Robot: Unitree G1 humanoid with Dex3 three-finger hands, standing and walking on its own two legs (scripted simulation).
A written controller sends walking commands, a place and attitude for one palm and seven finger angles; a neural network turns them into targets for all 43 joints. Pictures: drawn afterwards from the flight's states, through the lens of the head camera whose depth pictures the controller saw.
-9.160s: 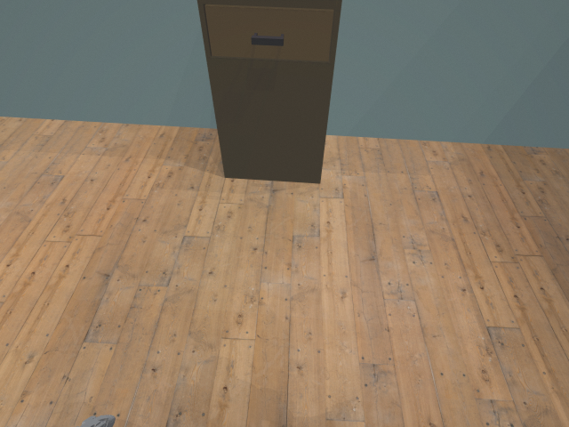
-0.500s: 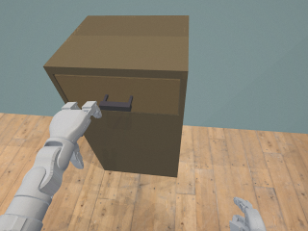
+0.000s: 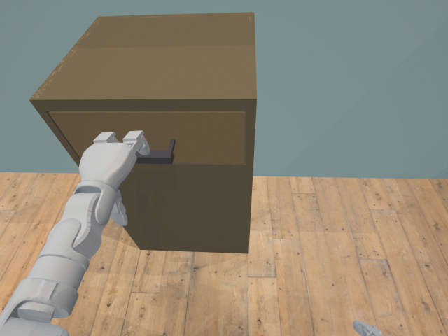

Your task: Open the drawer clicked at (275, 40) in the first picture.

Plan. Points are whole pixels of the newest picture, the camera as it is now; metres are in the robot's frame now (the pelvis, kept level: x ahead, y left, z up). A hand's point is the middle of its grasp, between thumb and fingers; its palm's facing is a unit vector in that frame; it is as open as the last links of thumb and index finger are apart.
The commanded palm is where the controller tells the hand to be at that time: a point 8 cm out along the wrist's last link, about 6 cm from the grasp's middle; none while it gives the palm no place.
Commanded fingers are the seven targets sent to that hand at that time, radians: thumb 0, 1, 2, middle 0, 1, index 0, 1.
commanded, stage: move the hooked fingers above the handle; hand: left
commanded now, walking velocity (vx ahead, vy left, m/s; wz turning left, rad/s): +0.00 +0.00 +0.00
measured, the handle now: (150, 149) +0.53 +0.23 -0.01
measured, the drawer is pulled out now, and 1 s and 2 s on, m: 0.00 0.00 0.00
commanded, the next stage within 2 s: lower the fingers behind the handle in 1.60 s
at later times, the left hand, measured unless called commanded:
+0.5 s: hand (131, 161) +0.43 +0.23 +0.05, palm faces -0.05 -0.04 -1.00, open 13.8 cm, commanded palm +0.43 +0.23 +0.11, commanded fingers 0.00 -0.50 0.30 -0.30 -1.20 -0.30 -1.20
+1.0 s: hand (141, 146) +0.48 +0.22 +0.04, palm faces -0.05 -0.04 -1.00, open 13.8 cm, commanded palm +0.46 +0.23 +0.10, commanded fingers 0.00 -0.50 0.30 -0.30 -1.20 -0.30 -1.20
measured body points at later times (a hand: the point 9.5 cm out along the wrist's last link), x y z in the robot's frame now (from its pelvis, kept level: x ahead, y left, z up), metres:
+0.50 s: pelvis +0.00 +0.00 -0.01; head +0.05 -0.02 +0.44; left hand +0.43 +0.23 +0.11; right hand +0.07 -0.28 -0.14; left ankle +0.03 +0.12 -0.72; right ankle -0.05 -0.10 -0.72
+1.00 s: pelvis +0.00 +0.01 -0.01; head +0.08 +0.00 +0.43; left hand +0.48 +0.22 +0.10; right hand -0.01 -0.27 -0.15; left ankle +0.03 +0.12 -0.72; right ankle -0.05 -0.10 -0.72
